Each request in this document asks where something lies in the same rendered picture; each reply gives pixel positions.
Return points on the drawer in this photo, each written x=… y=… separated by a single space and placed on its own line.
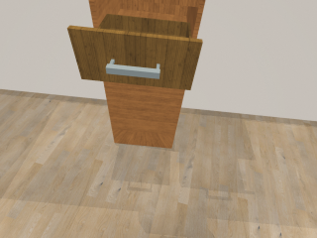
x=140 y=42

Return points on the cabinet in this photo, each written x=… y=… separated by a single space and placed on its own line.
x=139 y=114

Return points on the handle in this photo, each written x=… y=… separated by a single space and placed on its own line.
x=135 y=71

